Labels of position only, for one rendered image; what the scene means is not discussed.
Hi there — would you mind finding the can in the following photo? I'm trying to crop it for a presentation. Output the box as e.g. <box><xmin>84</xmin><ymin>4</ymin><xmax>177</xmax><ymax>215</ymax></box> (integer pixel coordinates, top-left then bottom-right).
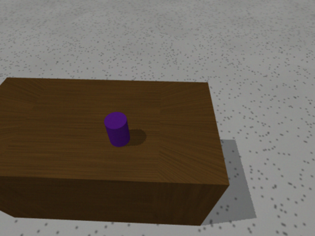
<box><xmin>104</xmin><ymin>112</ymin><xmax>130</xmax><ymax>147</ymax></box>

